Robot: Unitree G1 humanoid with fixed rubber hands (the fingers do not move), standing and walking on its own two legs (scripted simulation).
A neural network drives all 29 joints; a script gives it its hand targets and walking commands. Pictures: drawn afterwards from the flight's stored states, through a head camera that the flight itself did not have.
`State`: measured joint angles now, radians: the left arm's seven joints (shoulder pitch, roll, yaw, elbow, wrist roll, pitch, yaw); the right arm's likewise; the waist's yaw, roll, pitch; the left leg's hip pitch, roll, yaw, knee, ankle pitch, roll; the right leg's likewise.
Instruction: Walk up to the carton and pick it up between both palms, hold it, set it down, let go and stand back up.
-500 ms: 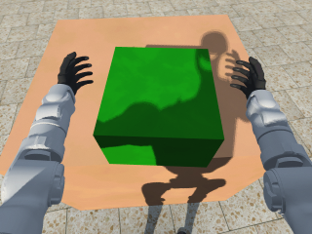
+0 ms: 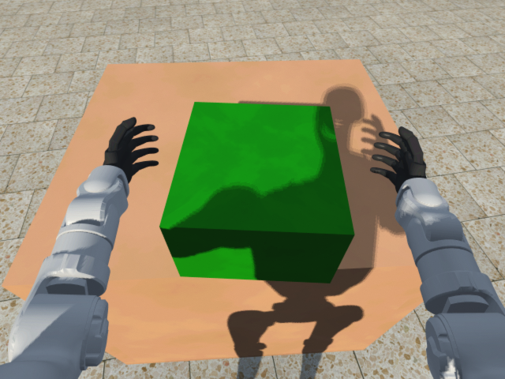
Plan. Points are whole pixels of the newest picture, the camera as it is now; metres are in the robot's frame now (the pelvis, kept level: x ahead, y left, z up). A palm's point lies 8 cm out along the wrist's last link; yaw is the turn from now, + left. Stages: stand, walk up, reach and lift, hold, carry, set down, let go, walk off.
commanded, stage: let go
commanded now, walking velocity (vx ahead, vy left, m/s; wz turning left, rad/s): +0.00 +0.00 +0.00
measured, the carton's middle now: (258, 187) +0.45 +0.01 +0.02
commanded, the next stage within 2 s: stand in 0.50 s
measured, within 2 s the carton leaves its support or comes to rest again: neither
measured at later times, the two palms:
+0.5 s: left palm (117, 200) +0.37 +0.23 +0.09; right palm (408, 217) +0.35 -0.22 +0.08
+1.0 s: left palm (102, 271) +0.29 +0.26 +0.00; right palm (426, 280) +0.28 -0.26 +0.00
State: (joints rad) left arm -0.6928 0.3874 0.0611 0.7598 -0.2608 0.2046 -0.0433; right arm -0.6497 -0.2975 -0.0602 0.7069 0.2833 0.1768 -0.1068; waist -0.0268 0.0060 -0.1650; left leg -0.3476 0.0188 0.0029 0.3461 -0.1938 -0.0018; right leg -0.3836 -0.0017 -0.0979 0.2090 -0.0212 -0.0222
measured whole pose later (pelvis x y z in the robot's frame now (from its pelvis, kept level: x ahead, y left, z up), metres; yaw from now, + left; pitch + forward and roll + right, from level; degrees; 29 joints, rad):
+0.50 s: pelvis +0.00 +0.00 +0.00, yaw +0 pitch +5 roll -1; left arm -0.44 0.37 0.06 0.55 -0.28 0.19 -0.03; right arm -0.37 -0.28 0.00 0.49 0.34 0.11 -0.12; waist -0.02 0.01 -0.07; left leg -0.22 0.03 0.00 0.35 -0.22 -0.01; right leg -0.28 0.01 -0.10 0.25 -0.07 -0.02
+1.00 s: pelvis +0.08 +0.01 -0.01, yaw +0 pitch +3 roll -1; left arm 0.17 0.30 0.03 0.47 0.04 -0.12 -0.04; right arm 0.21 -0.34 -0.07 0.48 -0.04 -0.13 0.02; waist -0.01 0.01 -0.26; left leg -0.08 0.00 0.01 0.44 -0.40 0.01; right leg -0.21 -0.04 -0.09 0.50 -0.33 0.02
